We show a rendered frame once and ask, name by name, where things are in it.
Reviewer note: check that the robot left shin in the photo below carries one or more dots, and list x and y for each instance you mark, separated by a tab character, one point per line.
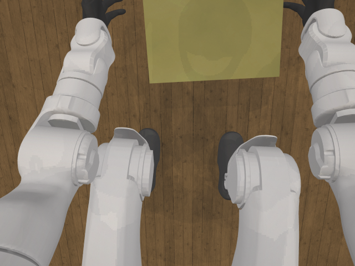
119	132

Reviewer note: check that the right robot upper arm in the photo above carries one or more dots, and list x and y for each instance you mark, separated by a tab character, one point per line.
332	158

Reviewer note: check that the left robot upper arm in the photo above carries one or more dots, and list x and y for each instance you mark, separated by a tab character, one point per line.
53	164

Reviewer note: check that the left robot hand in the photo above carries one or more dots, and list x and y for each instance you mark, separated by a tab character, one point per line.
97	9

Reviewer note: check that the carton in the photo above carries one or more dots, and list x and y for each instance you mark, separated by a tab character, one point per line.
197	40

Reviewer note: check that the right robot forearm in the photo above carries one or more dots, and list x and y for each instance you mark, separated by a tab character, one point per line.
329	58

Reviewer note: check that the left robot thigh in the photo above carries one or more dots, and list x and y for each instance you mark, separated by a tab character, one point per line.
112	234

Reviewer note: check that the left robot forearm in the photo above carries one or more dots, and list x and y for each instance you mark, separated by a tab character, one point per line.
82	80

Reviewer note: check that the right robot hand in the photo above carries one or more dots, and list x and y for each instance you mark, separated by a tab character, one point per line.
310	7

